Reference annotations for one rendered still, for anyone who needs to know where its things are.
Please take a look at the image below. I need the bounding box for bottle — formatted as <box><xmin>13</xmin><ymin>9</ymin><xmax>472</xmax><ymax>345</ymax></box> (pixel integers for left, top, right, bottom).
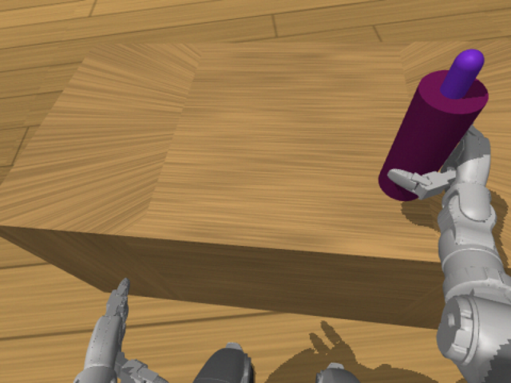
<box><xmin>378</xmin><ymin>49</ymin><xmax>489</xmax><ymax>201</ymax></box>

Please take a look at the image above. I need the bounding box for right robot hand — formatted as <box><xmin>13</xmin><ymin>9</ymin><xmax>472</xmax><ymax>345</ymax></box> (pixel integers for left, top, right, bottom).
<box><xmin>387</xmin><ymin>123</ymin><xmax>491</xmax><ymax>200</ymax></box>

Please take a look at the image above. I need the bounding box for left robot hand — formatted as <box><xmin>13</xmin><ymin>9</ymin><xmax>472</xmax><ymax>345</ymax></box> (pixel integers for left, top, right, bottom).
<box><xmin>83</xmin><ymin>278</ymin><xmax>169</xmax><ymax>383</ymax></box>

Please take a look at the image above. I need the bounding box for left robot arm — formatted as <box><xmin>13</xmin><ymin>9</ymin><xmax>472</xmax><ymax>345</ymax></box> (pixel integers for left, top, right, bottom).
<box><xmin>73</xmin><ymin>366</ymin><xmax>117</xmax><ymax>383</ymax></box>

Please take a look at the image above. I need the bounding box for right robot arm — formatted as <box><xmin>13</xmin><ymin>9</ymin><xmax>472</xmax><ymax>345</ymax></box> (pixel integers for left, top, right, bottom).
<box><xmin>436</xmin><ymin>183</ymin><xmax>511</xmax><ymax>383</ymax></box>

